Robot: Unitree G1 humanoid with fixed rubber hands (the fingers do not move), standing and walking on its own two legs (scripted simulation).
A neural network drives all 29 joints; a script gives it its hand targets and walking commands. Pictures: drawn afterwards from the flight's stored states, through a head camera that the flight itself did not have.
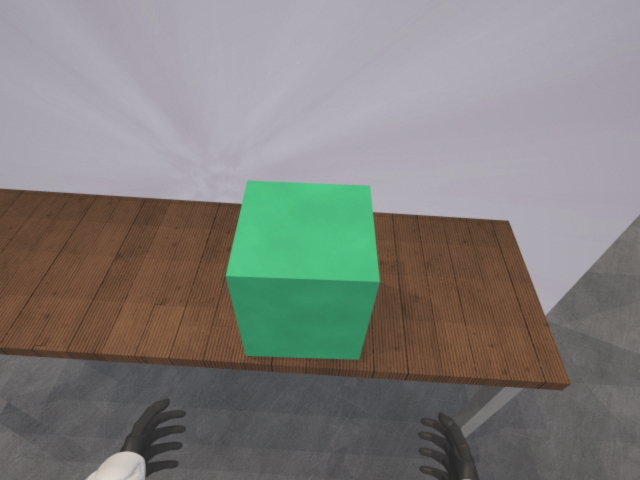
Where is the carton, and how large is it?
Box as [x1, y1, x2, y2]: [226, 181, 379, 359]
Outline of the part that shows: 247,181 226,272 226,279 245,354 264,356 358,359 379,282 369,186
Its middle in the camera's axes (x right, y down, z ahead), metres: -0.03 +0.06 +0.68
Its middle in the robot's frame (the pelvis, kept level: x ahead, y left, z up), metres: +0.47 +0.04 -0.08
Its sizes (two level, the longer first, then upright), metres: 0.210 0.200 0.250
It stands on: a table, 0.57 m high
